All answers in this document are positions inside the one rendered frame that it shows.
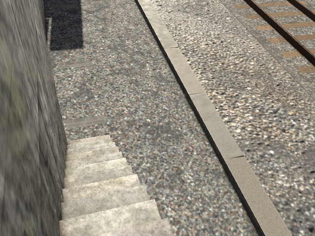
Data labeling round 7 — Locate stairs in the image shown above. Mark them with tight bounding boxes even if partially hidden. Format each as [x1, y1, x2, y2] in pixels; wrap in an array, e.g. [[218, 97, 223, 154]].
[[59, 135, 174, 236]]

